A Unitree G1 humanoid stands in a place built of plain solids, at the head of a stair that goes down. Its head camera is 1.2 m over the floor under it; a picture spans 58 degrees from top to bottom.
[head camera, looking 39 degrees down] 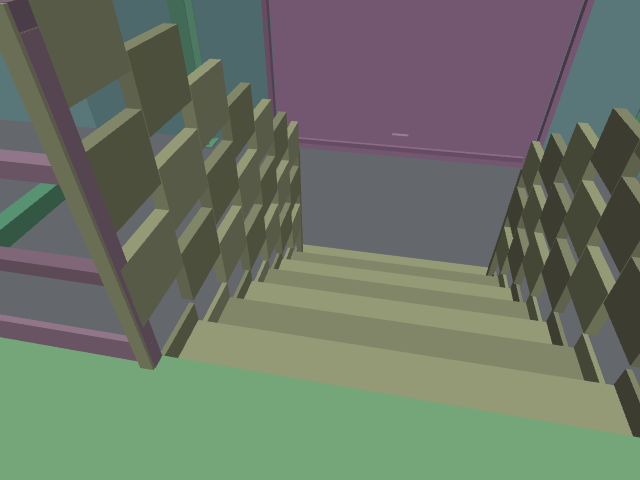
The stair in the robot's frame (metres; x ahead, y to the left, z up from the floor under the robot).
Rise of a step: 0.18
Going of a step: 0.30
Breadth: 1.62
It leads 11 degrees to the right of straight ahead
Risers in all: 8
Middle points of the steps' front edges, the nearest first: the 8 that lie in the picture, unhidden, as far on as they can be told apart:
0.73 -0.22 0.00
1.03 -0.27 -0.17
1.32 -0.33 -0.35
1.62 -0.39 -0.53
1.91 -0.45 -0.70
2.21 -0.50 -0.88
2.50 -0.56 -1.06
2.79 -0.62 -1.23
